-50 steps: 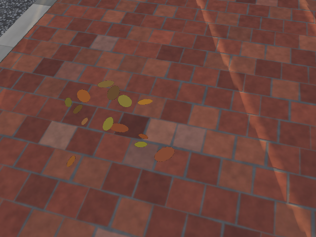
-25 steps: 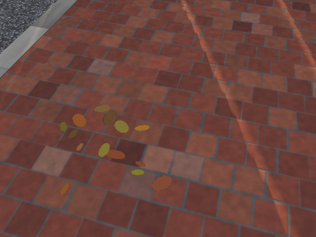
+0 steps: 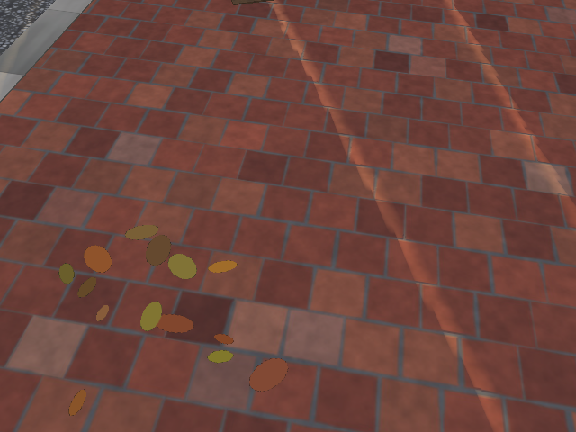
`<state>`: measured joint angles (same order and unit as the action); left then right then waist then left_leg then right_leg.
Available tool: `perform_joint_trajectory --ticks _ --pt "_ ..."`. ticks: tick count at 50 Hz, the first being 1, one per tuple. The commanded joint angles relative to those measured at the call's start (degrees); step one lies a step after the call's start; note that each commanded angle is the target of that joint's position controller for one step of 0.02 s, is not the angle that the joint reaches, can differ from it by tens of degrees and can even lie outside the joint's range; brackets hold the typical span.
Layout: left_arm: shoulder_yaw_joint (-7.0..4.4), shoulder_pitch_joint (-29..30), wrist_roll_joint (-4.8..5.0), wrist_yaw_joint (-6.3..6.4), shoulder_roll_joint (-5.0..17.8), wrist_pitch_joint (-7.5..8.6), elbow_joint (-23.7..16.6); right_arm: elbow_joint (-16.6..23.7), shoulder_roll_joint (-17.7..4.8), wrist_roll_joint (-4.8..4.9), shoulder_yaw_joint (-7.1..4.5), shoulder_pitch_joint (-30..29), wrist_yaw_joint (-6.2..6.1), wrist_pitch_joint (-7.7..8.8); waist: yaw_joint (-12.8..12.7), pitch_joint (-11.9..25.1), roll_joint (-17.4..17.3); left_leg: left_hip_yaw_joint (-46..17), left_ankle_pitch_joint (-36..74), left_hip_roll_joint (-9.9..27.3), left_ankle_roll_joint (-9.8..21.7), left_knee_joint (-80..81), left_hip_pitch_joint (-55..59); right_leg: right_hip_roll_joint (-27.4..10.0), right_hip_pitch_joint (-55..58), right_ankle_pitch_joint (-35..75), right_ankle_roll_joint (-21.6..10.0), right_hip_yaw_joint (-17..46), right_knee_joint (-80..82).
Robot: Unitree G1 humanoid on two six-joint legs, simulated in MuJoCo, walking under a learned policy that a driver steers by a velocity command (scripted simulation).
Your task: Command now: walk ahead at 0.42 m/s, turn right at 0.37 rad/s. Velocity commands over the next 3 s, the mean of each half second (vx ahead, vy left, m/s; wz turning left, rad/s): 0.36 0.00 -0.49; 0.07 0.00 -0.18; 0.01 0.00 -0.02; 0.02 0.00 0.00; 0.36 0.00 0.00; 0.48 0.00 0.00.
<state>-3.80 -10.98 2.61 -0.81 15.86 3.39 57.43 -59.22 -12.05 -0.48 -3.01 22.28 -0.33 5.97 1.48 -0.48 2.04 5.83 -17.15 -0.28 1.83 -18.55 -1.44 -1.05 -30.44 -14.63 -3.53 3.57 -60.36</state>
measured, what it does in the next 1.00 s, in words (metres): walks ahead, turning right: right foot, then left foot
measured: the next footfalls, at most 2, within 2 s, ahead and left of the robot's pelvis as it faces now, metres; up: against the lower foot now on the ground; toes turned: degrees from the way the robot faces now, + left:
right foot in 0.28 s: +0.31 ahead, -0.15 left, +0.00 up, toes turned -15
left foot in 0.76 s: +0.47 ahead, +0.03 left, +0.00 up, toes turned -22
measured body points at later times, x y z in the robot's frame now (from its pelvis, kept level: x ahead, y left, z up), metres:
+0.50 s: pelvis +0.23 -0.07 -0.01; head +0.27 -0.09 +0.44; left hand +0.41 +0.17 -0.12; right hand +0.30 -0.38 -0.12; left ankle +0.30 +0.10 -0.66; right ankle +0.26 -0.13 -0.74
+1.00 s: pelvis +0.35 -0.06 -0.01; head +0.37 -0.06 +0.44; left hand +0.53 +0.15 -0.14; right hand +0.40 -0.35 -0.12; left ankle +0.43 +0.04 -0.74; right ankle +0.27 -0.14 -0.74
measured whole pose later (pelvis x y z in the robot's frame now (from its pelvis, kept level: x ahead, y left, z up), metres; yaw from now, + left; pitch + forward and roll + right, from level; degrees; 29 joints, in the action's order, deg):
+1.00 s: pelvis +0.35 -0.06 -0.01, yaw -21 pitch +1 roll +0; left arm -1.8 -11.1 -0.4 1.0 14.3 -1.6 51.2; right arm -48.6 -13.4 -0.7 -2.0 6.1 -0.5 2.5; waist -0.4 -1.0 0.6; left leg -0.7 -11.7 -0.3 -0.2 -29.3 -18.2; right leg 4.0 -10.0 -20.1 -2.4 5.2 -29.8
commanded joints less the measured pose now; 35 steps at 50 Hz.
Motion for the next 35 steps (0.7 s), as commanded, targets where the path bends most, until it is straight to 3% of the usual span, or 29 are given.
perform_joint_trajectory --ticks 1,4,8,11,13,14,15,16,17,18,19,20,24,26,29,32,35 --pt "-0.03 6.62 -0.48 -0.91 0.11 -0.11 -5.00 1.64 -6.37 -0.70 -0.67 1.61 -0.64 0.26 1.06 -4.71 -6.84 -7.07 22.84 14.19 5.24 9.42 5.16 -2.67 -14.13 6.79 1.30 0.55 4.05" --pt "0.86 13.21 -0.93 -1.40 -1.19 -0.34 -8.80 2.11 -8.44 -0.61 -0.88 0.73 -1.49 0.11 1.80 -7.20 -6.36 -1.59 21.87 13.22 4.95 12.28 -0.20 -2.46 -10.29 13.63 1.92 -3.26 15.37" --pt "1.27 18.45 -1.04 -2.70 -0.86 -0.48 -12.48 1.12 -9.46 0.43 -1.21 3.52 -1.80 -0.26 2.25 -8.63 -5.91 2.80 27.90 15.20 4.84 11.10 2.42 -1.81 -7.44 14.05 -0.28 -7.20 22.23" --pt "0.01 15.84 -1.05 -3.56 1.82 -0.55 -13.73 2.05 -11.67 0.87 -1.87 1.65 -2.07 -1.04 -1.74 -4.33 -8.46 5.82 56.43 16.52 3.60 1.12 7.03 2.02 0.09 8.15 -3.70 -10.96 22.90" --pt "-2.62 2.47 -1.01 -3.45 6.52 -0.98 -11.01 3.51 -13.14 0.73 -2.28 -0.91 -2.42 -2.10 -9.14 3.24 -9.56 6.53 67.78 15.47 1.96 -17.53 4.16 5.98 16.79 7.68 -6.68 -11.97 25.05" --pt "-4.46 -5.77 -1.28 -2.43 9.89 -1.44 -9.24 4.78 -13.41 0.75 -2.21 -2.08 -2.37 -1.81 -13.34 7.00 -7.04 6.15 56.45 12.63 -0.70 -32.62 -7.20 4.06 32.12 12.35 -8.93 -5.76 29.05" --pt "-5.00 -7.52 -2.08 -1.02 15.13 -1.74 -9.34 7.55 -5.19 -1.36 -0.06 2.43 -1.21 -0.54 -6.99 13.82 10.33 4.42 -6.33 1.24 -4.83 -58.00 -31.48 -13.01 52.74 24.24 -18.18 22.12 29.29" --pt "-4.38 -7.47 -2.80 -0.85 14.45 -1.40 -10.98 8.83 -6.49 0.82 0.26 1.92 -0.38 1.70 -7.40 25.51 7.67 -9.81 -19.62 -3.58 -4.79 -69.97 -35.62 -21.12 55.69 24.95 -25.12 42.35 38.69" --pt "-3.55 -4.21 -2.90 -0.79 11.50 -0.77 -11.64 10.56 -9.54 2.62 -0.75 -4.50 -0.18 2.57 -7.91 18.32 3.35 -12.77 -15.05 0.19 -3.40 -69.21 -39.25 -18.22 49.05 29.81 -21.37 32.68 39.90" --pt "-2.94 0.31 -1.99 -0.88 8.68 -0.03 -12.33 11.35 -9.95 2.68 -0.91 -6.72 -0.76 2.65 -5.50 10.56 -0.75 -11.67 -10.23 2.80 -2.96 -64.08 -38.91 -14.77 39.24 33.08 -18.32 23.52 40.27" --pt "-2.47 4.14 -1.54 -1.03 7.04 0.26 -13.35 10.78 -10.68 1.54 -1.60 -6.81 -1.62 2.10 -2.85 6.25 -4.68 -10.71 -8.12 4.53 -3.45 -60.02 -36.33 -12.00 30.19 34.62 -15.95 18.19 41.38" --pt "-2.15 5.92 -1.81 -0.91 6.10 0.26 -13.97 10.95 -11.53 0.70 -2.30 -5.92 -2.05 1.16 -0.87 4.78 -4.79 -10.85 -6.84 5.82 -3.65 -56.94 -32.17 -10.34 23.36 35.32 -15.01 14.77 42.42" --pt "-2.33 4.42 -2.96 -0.06 7.94 0.17 -13.72 13.17 -8.26 -0.42 -2.15 -5.83 -2.80 -1.73 1.16 4.79 -1.01 -9.17 -1.94 5.01 -5.73 -45.48 -27.41 -7.56 13.24 43.55 -14.57 9.02 43.36" --pt "-2.29 3.13 -2.71 0.67 8.23 -0.38 -13.25 14.22 -7.90 -0.64 -1.92 -8.13 -3.05 -2.44 0.45 6.28 0.72 -8.88 2.74 4.71 -6.46 -39.57 -28.71 -6.84 14.52 44.22 -13.27 7.63 42.56" --pt "-1.94 1.78 -2.14 1.55 7.89 -1.59 -12.63 15.70 -7.78 -0.13 -1.48 -12.90 -2.76 -3.04 -1.47 7.44 1.90 -9.26 10.05 4.57 -6.53 -30.63 -28.18 -5.81 16.82 37.24 -10.19 7.13 41.99" --pt "-1.53 0.72 -2.61 2.11 7.87 -2.38 -11.86 16.75 -8.18 0.38 -1.22 -17.11 -2.12 -3.13 -3.24 6.31 2.54 -9.55 12.36 4.09 -6.31 -23.26 -26.58 -6.46 18.47 29.50 -9.02 8.62 41.97" --pt "-0.89 -0.01 -3.06 2.00 7.23 -2.75 -11.15 17.10 -8.99 0.42 -1.25 -18.66 -1.52 -2.75 -3.76 5.15 3.49 -9.42 7.83 3.10 -5.52 -17.81 -24.28 -7.82 20.73 28.14 -9.29 11.19 39.39"
Over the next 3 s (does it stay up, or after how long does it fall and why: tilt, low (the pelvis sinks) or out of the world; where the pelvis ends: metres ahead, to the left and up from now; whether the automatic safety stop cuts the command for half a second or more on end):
stays up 0.77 -0.21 0.00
